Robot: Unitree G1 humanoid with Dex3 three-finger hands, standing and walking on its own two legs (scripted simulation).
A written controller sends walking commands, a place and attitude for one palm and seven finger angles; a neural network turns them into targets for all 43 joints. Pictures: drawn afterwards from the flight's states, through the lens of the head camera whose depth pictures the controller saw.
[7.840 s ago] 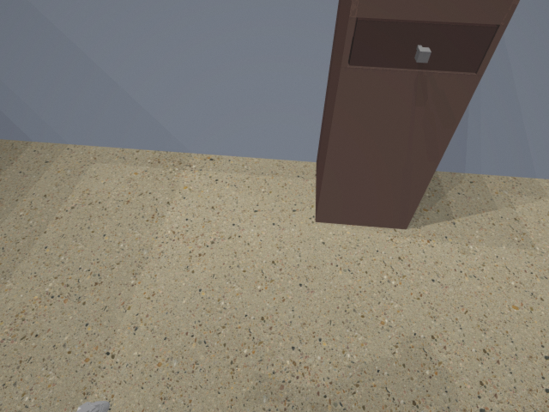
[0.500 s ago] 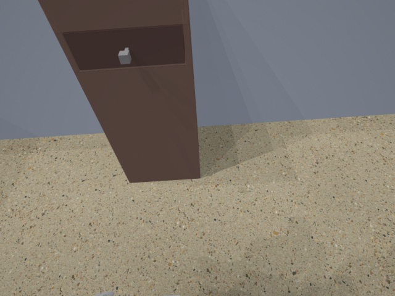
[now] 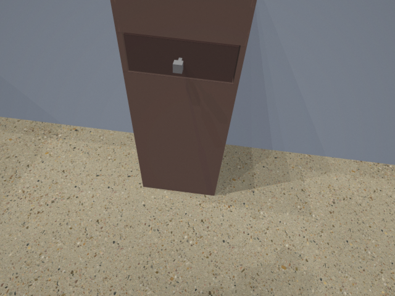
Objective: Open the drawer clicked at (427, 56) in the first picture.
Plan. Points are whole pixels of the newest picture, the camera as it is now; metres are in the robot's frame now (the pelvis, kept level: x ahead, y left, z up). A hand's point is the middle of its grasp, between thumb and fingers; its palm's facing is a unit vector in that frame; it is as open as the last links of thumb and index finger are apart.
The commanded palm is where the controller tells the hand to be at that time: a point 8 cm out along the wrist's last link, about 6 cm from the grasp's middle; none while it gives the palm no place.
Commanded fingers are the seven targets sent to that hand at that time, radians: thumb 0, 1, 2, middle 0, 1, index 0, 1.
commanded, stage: take the last steps up to it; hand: left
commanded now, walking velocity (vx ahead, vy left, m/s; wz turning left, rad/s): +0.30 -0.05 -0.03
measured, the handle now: (178, 64) +0.80 +0.15 +0.08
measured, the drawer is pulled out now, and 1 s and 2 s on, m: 0.00 0.00 0.00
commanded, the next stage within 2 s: come to a stop and stand still in 0.64 s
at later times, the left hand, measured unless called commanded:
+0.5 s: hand (158, 242) +0.29 +0.12 -0.17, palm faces -0.02 -0.98 -0.21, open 7.4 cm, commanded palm none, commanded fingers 0.00 0.90 0.90 -0.20 -0.30 -0.20 -0.30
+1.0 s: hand (156, 255) +0.26 +0.13 -0.18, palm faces +0.07 -0.99 -0.13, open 7.4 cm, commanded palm none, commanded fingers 0.00 0.90 0.90 -0.20 -0.30 -0.20 -0.30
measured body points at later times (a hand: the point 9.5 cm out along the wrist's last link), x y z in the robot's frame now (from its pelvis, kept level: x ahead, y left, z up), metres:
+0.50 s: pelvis +0.17 -0.05 -0.01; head +0.19 -0.07 +0.43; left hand +0.29 +0.18 -0.15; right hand +0.06 -0.25 -0.18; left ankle +0.03 +0.09 -0.65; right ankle +0.25 -0.14 -0.74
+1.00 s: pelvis +0.29 -0.03 +0.00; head +0.31 -0.01 +0.45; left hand +0.26 +0.18 -0.17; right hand +0.38 -0.24 -0.14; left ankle +0.32 +0.07 -0.74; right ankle +0.24 -0.15 -0.72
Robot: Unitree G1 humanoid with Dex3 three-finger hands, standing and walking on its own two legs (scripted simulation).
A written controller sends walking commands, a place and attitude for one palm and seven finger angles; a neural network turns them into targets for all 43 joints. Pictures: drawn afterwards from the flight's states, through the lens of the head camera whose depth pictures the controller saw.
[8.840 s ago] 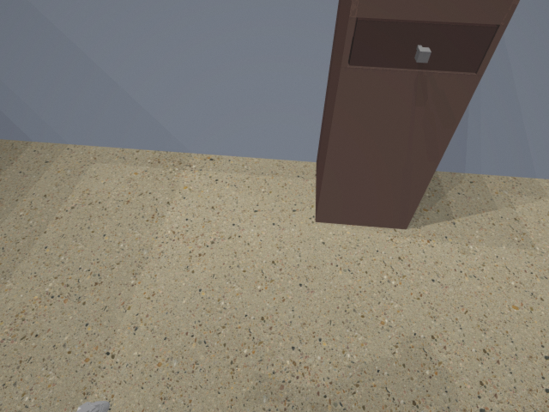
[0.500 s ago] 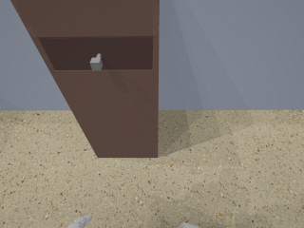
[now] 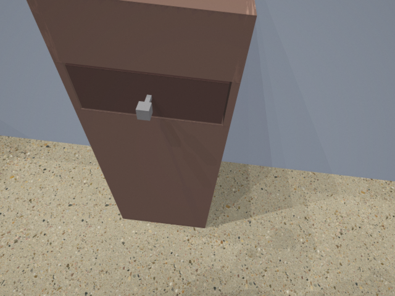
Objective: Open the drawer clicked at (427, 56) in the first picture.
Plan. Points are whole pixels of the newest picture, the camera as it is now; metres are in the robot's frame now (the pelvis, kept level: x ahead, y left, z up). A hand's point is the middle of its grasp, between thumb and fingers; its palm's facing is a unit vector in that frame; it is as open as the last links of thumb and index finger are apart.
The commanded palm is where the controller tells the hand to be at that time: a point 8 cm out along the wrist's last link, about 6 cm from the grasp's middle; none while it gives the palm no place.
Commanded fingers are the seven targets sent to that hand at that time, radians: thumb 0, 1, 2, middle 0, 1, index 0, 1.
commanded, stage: come to a stop and stand still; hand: left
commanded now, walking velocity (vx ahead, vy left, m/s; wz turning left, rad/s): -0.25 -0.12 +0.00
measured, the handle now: (146, 106) +0.51 +0.19 +0.07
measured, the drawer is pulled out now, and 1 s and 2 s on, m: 0.00 0.00 0.00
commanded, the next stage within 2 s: look again from close up in 1.22 s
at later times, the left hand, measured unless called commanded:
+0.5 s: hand out of the picture -0.01 +0.10 -0.14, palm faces +0.06 -0.96 -0.28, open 7.3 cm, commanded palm none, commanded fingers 0.00 0.90 0.90 -0.20 -0.30 -0.20 -0.30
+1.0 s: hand out of the picture -0.04 +0.14 -0.18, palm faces +0.08 -0.98 -0.18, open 7.4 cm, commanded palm none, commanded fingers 0.00 0.90 0.90 -0.20 -0.30 -0.20 -0.30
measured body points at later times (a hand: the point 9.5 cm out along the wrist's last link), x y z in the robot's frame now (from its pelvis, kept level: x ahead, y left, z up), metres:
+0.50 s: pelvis -0.03 -0.09 +0.01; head -0.02 -0.13 +0.46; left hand -0.01 +0.15 -0.12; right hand -0.02 -0.33 -0.17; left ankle -0.05 +0.08 -0.67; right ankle -0.04 -0.17 -0.74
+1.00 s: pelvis -0.03 -0.04 +0.00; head -0.02 -0.03 +0.45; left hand -0.05 +0.19 -0.16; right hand +0.05 -0.26 -0.15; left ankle -0.07 +0.09 -0.74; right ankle -0.04 -0.17 -0.74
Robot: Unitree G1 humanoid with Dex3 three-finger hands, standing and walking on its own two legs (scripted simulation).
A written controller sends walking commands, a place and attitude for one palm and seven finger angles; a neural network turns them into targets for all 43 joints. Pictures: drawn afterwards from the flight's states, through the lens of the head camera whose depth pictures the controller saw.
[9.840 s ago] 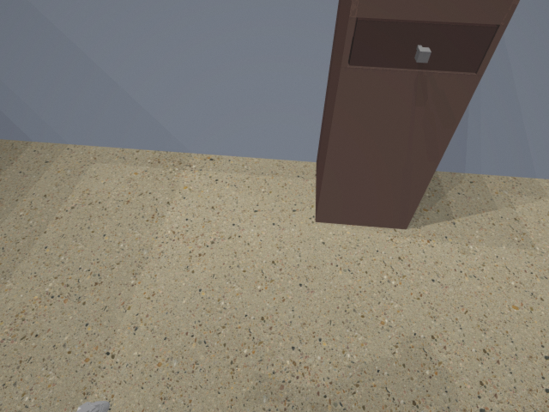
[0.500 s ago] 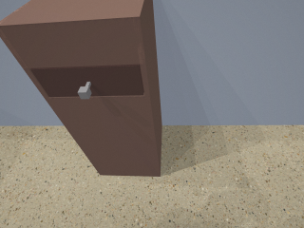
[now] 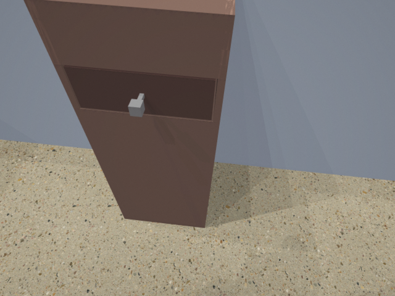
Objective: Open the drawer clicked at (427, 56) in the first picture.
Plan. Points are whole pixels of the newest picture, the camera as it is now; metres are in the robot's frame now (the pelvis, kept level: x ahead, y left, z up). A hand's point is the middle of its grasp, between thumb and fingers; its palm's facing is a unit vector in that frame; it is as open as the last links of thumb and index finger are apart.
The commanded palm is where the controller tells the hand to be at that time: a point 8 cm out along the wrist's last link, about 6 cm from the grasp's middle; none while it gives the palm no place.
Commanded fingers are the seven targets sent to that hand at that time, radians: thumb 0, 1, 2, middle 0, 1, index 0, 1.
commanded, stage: come to a stop and stand still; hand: left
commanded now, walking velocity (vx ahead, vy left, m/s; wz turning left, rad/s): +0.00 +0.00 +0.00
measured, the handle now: (138, 103) +0.54 +0.22 +0.07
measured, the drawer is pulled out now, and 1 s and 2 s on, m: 0.00 0.00 0.00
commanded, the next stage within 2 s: look again from close up in 0.22 s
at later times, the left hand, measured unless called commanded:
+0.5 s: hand out of the picture +0.02 +0.20 -0.18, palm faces -0.02 -0.97 -0.24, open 7.4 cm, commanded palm none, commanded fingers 0.00 0.90 0.90 -0.20 -0.30 -0.20 -0.30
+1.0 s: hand out of the picture +0.06 +0.18 -0.13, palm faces -0.07 -0.91 -0.40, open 7.3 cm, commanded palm +0.10 +0.21 -0.05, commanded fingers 0.00 0.76 0.84 -0.21 -0.39 -0.21 -0.39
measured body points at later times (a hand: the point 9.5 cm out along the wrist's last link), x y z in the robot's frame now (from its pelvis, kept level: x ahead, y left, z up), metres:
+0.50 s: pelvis +0.00 +0.01 -0.01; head +0.02 +0.00 +0.44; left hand +0.03 +0.25 -0.16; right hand -0.01 -0.20 -0.17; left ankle -0.04 +0.12 -0.74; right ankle -0.01 -0.14 -0.74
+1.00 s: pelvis -0.01 -0.02 -0.01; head +0.01 -0.03 +0.44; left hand +0.06 +0.22 -0.11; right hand +0.02 -0.25 -0.16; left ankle -0.04 +0.12 -0.74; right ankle -0.01 -0.14 -0.74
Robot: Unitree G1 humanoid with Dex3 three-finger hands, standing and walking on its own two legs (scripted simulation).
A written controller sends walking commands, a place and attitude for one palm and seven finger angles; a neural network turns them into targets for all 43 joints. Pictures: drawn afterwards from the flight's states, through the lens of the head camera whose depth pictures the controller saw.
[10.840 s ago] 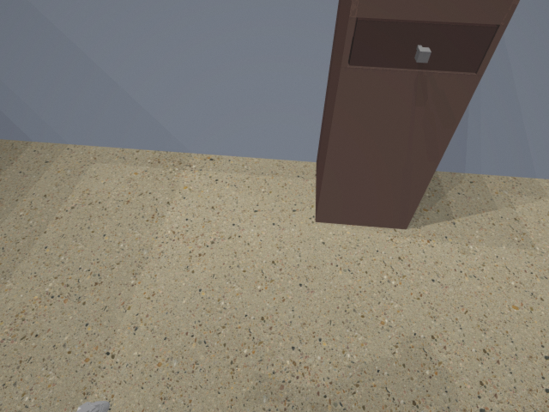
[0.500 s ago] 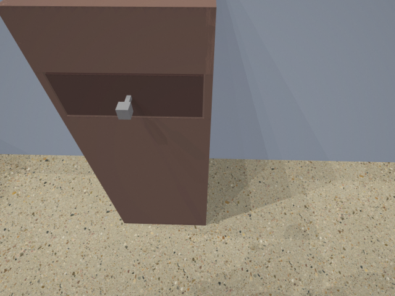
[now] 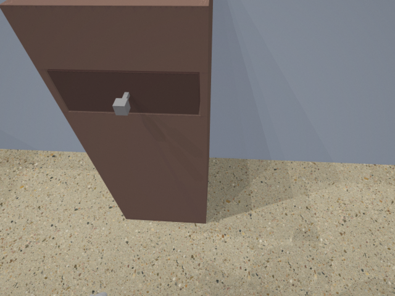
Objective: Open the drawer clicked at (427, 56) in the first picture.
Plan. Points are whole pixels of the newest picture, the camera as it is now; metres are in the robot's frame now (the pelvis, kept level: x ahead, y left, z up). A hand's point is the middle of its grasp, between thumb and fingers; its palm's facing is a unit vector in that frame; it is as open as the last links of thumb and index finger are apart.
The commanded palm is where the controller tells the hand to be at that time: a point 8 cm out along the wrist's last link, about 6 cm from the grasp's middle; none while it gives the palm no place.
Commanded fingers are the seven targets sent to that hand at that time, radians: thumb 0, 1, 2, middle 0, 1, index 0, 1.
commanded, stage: raise the hand with hooked fingers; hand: left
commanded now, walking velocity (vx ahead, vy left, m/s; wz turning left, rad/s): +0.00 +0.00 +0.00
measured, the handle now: (123, 102) +0.54 +0.25 +0.08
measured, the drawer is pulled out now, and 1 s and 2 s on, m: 0.00 0.00 0.00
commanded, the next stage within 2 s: move the hooked fingers above the handle in 1.80 s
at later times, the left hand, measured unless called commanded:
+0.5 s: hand (82, 260) +0.17 +0.24 +0.00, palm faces +0.08 -0.07 -0.99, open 9.6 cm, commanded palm +0.16 +0.23 +0.06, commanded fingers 0.00 0.18 0.59 -0.25 -0.76 -0.25 -0.76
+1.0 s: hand (65, 195) +0.25 +0.26 +0.11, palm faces +0.14 -0.08 -0.99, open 12.5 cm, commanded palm +0.22 +0.26 +0.17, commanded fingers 0.00 -0.41 0.34 -0.29 -1.14 -0.29 -1.14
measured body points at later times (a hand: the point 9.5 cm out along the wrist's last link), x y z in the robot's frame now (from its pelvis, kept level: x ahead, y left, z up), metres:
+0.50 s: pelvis -0.02 -0.02 -0.03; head +0.01 -0.04 +0.42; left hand +0.16 +0.24 +0.05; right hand +0.24 -0.21 -0.10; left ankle -0.04 +0.14 -0.73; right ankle +0.00 -0.12 -0.73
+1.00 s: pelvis -0.01 +0.02 +0.00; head +0.00 -0.02 +0.45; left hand +0.24 +0.26 +0.16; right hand +0.20 -0.20 -0.10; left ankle -0.04 +0.14 -0.73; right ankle +0.00 -0.12 -0.73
